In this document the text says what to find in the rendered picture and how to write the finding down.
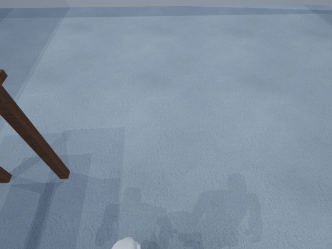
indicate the robot left thigh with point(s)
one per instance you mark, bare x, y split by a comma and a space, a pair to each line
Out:
126, 244

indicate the table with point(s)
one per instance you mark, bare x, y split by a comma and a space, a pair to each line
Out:
12, 113

